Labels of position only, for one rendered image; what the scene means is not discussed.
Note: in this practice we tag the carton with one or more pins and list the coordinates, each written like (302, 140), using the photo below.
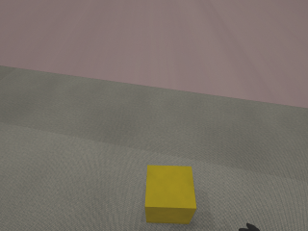
(169, 194)

